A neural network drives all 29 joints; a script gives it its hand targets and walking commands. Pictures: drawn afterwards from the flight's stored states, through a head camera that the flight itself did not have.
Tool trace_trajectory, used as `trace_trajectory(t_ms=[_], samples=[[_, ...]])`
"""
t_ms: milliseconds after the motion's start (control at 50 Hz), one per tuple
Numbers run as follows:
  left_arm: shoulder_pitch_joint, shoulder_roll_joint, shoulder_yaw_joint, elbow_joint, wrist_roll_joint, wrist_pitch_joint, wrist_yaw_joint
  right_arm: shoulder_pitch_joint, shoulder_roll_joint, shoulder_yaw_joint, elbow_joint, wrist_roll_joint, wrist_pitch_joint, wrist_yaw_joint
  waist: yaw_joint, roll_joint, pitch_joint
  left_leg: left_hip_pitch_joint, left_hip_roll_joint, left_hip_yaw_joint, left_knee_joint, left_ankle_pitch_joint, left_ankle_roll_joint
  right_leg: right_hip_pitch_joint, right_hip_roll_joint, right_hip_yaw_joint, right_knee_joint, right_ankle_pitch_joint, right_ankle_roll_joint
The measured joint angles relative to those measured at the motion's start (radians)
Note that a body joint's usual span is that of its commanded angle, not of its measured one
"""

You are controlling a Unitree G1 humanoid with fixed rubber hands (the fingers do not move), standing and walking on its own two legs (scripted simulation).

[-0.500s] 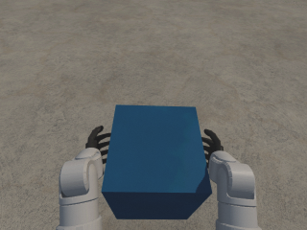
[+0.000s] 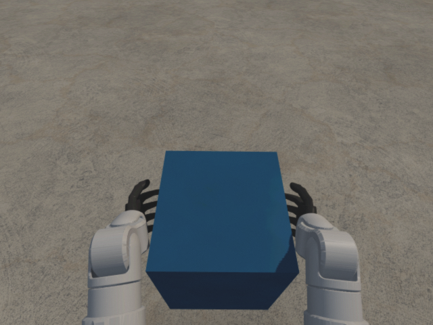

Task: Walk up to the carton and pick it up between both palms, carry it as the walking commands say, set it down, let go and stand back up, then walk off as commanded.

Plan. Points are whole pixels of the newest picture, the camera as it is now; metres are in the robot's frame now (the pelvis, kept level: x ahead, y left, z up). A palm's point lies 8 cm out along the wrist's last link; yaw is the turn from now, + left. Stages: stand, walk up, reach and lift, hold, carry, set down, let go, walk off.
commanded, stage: carry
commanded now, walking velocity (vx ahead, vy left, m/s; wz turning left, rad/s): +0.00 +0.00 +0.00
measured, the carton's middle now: (220, 235) +0.30 +0.00 +0.02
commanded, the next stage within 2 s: none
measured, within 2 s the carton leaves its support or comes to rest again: neither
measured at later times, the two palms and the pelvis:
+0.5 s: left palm (137, 218) +0.30 +0.15 +0.07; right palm (302, 220) +0.29 -0.14 +0.08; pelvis +0.01 +0.00 +0.00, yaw +0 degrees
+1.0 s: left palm (133, 221) +0.28 +0.15 +0.09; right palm (306, 225) +0.28 -0.14 +0.09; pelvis +0.00 +0.00 +0.00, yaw +0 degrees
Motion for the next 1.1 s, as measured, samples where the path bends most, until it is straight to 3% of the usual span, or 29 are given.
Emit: trace_trajectory(t_ms=[660,840,1100], samples=[[0.002,0.0,0.003,0.047,0.0,-0.069,-0.001,0.0,0.0,-0.006,0.054,-0.01,-0.073,0.012,0.0,0.0,-0.004,-0.001,0.0,0.0,-0.01,-0.01,-0.002,0.0,0.0,0.0,-0.013,-0.007,-0.001],[0.006,0.0,-0.007,-0.121,0.0,0.065,0.02,0.0,0.0,0.008,-0.047,0.044,0.008,-0.006,0.0,0.0,0.0,-0.002,0.0,0.0,-0.007,-0.008,-0.001,0.0,0.0,0.0,-0.012,-0.005,-0.001],[0.006,0.0,-0.003,-0.1,0.0,0.134,0.019,0.0,0.0,0.009,-0.053,0.031,0.104,-0.016,0.0,0.017,0.0,0.007,0.002,-0.005,0.034,-0.009,-0.012,-0.006,0.001,-0.005,0.062,-0.022,-0.01]])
